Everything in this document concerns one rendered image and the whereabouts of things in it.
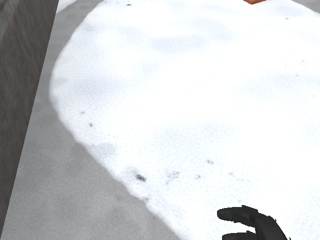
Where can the robot right hand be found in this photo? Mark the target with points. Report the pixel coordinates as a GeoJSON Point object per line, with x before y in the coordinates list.
{"type": "Point", "coordinates": [266, 227]}

